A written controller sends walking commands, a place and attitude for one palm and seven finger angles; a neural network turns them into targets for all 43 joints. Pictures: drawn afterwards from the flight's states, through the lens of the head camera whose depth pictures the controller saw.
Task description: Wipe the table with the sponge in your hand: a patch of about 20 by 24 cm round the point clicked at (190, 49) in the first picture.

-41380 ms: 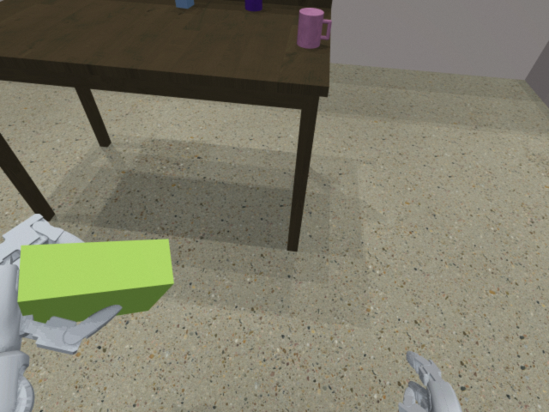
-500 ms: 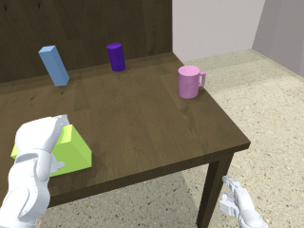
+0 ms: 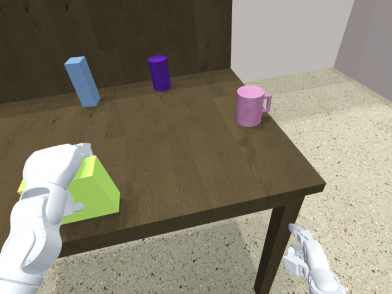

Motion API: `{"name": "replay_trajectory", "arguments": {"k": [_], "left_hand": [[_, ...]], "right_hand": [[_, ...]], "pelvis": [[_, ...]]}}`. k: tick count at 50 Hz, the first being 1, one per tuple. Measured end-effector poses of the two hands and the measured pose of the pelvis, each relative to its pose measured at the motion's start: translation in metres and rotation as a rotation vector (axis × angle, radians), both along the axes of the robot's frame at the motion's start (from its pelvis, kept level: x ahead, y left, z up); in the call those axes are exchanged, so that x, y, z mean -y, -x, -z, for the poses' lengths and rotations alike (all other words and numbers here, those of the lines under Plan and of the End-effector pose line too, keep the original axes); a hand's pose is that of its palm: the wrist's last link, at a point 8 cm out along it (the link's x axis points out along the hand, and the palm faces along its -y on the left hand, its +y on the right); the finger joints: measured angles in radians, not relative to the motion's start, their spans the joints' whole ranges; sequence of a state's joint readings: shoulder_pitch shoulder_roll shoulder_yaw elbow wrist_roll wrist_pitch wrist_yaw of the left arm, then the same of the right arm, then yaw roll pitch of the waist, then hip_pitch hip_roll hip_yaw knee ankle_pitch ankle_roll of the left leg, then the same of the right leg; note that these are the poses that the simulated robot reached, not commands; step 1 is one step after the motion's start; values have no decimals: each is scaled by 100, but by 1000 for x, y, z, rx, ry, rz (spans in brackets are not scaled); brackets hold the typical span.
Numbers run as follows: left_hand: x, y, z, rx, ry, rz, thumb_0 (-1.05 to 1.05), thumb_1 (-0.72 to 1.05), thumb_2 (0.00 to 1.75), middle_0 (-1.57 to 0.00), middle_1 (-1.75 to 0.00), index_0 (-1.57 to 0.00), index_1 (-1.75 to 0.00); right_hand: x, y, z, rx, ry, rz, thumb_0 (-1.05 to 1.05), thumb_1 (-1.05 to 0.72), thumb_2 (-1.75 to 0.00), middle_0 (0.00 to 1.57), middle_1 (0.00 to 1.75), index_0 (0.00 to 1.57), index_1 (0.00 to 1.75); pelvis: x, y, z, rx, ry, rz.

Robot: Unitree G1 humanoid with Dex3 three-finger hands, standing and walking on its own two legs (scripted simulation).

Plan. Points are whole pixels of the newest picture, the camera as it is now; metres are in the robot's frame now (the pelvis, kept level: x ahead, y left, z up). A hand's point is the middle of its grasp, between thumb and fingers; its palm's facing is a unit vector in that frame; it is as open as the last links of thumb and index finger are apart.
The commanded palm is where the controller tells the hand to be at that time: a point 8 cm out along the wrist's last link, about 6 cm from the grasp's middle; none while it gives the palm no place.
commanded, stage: lift the sponge slowly off the table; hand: left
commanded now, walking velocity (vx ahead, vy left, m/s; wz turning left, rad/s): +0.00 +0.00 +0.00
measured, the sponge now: (81, 198) +0.24 +0.30 +0.10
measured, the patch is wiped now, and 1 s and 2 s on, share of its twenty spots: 0.95 0.95 0.95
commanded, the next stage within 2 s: bring the sponge back beside the body in 1.28 s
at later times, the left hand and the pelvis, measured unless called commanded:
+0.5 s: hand (72, 160) +0.26 +0.28 +0.19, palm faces +0.21 -0.08 -0.97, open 9.5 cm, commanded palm +0.22 +0.28 +0.26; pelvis -0.01 +0.01 +0.00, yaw -1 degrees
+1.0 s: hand (66, 143) +0.27 +0.29 +0.22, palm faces +0.24 -0.06 -0.97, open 9.5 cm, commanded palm +0.22 +0.28 +0.30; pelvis -0.01 +0.01 +0.00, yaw +0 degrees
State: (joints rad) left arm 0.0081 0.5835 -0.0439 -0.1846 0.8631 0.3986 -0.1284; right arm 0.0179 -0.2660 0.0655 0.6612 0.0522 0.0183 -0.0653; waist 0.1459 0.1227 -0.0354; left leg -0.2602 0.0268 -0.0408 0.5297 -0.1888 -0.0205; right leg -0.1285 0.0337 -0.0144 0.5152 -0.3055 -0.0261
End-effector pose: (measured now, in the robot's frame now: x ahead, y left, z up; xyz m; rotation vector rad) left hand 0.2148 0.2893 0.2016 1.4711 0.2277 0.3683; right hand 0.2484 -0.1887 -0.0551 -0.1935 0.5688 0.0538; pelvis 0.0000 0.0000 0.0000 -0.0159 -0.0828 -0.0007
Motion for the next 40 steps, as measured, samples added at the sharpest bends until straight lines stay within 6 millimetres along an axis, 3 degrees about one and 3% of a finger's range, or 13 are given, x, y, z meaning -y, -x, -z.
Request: {"name": "replay_trajectory", "arguments": {"k": [7, 19, 40], "left_hand": [[-3, -5, -8, 11, -6, 10, -1, -48, 109, -79, -139, -80, -138], [9, -12, -31, 90, 9, 53, -1, -48, 109, -79, -139, -81, -138], [6, -19, -54, 118, 3, 23, -1, -48, 109, -79, -138, -81, -138]], "right_hand": [[-7, 3, -2, 6, 1, -5, 1, -90, -90, 20, 30, 20, 30], [-18, 6, -5, 15, -25, 1, 1, -90, -90, 21, 30, 19, 29], [-18, 7, -8, 34, -24, -2, 1, -90, -90, 20, 30, 20, 30]], "pelvis": [[-3, 6, -1, 8, 2, -4], [-10, 12, -2, 6, -3, 8], [-8, 16, -1, 1, -3, 4]]}}
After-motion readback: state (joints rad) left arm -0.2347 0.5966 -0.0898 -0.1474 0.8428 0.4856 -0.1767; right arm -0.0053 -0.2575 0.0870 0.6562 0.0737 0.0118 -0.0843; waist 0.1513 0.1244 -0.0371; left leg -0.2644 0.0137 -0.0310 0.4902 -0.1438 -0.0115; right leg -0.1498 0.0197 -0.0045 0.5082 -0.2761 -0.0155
